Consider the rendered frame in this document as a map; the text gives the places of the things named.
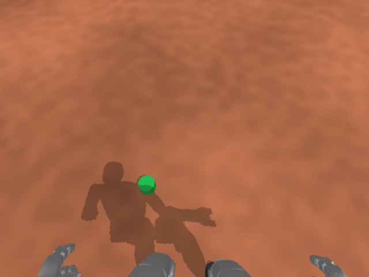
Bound left robot hand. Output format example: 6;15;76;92
37;244;81;277

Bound right robot hand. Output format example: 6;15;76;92
310;255;347;277

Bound tin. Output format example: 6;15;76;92
138;175;156;194

